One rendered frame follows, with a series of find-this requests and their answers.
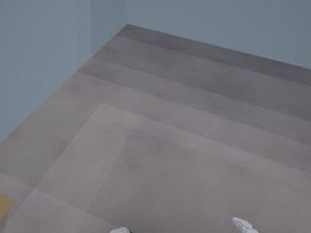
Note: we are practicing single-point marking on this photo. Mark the cupboard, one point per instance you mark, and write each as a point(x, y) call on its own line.
point(5, 205)

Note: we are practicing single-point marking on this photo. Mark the right robot hand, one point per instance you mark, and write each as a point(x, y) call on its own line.
point(243, 225)

